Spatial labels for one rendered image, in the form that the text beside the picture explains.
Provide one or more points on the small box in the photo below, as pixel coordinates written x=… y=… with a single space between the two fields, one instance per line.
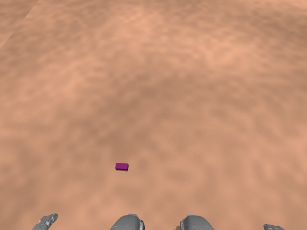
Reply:
x=122 y=166

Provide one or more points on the left robot hand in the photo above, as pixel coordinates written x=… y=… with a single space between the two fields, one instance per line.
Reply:
x=45 y=222

